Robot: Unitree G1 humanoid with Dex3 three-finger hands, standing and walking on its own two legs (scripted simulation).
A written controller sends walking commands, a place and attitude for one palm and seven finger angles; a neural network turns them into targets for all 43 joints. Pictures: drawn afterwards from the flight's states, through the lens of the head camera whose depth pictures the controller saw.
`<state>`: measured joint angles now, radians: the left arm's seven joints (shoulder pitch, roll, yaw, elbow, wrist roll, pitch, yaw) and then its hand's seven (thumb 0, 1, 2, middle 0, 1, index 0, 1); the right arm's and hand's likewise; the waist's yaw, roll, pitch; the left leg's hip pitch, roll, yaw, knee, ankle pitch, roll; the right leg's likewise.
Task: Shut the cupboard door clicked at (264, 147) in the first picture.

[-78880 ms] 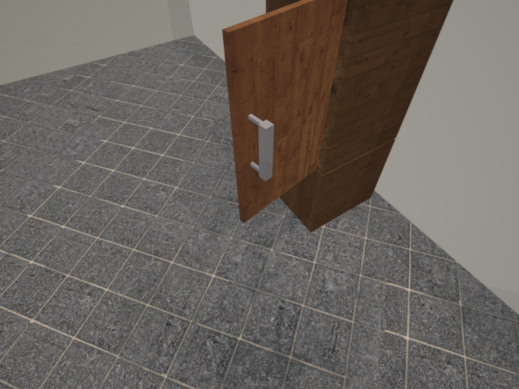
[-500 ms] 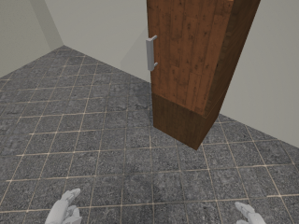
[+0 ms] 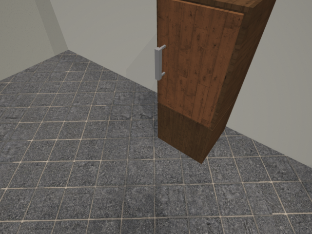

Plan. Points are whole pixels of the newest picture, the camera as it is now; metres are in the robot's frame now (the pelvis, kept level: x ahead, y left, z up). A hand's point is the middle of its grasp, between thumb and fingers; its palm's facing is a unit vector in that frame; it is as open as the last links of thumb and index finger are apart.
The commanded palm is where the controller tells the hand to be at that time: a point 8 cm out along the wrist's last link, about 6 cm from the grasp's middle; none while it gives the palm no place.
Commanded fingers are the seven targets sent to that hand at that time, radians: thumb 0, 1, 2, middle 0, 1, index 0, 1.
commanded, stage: let the arm hang, fingers relaxed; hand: left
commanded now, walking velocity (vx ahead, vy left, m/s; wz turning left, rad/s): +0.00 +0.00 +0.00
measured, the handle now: (161, 62) +0.89 +0.03 -0.03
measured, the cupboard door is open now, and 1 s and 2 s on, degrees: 0 0 0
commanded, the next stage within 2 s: look to check the result in 0.40 s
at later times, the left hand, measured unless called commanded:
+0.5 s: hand out of the picture +0.04 +0.19 -0.17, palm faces -0.01 -0.98 -0.20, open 7.4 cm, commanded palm none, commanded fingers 0.00 0.90 0.90 -0.20 -0.30 -0.20 -0.30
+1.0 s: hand out of the picture +0.04 +0.21 -0.17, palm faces -0.01 -0.97 -0.25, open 7.4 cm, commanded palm none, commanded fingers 0.00 0.90 0.90 -0.20 -0.30 -0.20 -0.30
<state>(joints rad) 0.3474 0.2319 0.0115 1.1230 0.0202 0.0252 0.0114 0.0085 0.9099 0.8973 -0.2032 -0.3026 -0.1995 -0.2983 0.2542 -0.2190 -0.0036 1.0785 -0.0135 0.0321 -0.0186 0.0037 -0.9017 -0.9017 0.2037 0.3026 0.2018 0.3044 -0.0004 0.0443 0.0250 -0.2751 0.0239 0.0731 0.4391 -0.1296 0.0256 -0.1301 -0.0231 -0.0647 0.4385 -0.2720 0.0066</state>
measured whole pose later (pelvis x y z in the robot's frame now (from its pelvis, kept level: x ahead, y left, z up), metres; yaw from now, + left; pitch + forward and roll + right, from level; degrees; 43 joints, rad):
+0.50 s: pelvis +0.02 +0.00 +0.00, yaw +0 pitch -1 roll +0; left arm 0.24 0.19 0.01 1.12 0.02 0.01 0.01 0.01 0.90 0.90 -0.20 -0.30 -0.20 -0.30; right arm 0.23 -0.21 -0.01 1.12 -0.01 0.01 -0.03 0.00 -0.90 -0.90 0.20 0.30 0.20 0.30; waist -0.01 -0.01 0.04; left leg -0.24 0.02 0.09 0.40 -0.13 0.03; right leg -0.09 -0.03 -0.05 0.39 -0.27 0.01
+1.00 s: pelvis +0.03 +0.00 +0.01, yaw +0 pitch -2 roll +0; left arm 0.23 0.24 0.01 1.14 0.02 0.01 0.01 0.01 0.90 0.90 -0.20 -0.30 -0.20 -0.30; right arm 0.17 -0.25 0.00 1.12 -0.01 0.01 -0.02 0.00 -0.90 -0.90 0.20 0.30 0.20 0.30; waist 0.00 0.00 0.04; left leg -0.20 0.01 0.08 0.37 -0.14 0.02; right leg -0.05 -0.03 -0.06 0.34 -0.26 0.01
